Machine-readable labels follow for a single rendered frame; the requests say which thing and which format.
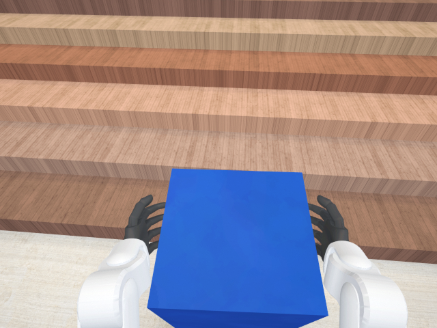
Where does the robot right forearm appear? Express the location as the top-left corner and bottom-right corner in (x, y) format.
(323, 241), (408, 328)

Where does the robot right hand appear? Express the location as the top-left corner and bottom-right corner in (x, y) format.
(308, 195), (349, 262)

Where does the carton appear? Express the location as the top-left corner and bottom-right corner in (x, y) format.
(147, 169), (328, 328)

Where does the robot left hand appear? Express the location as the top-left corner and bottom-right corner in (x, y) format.
(124, 195), (166, 255)

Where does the robot left forearm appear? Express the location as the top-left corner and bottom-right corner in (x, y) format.
(76, 238), (151, 328)

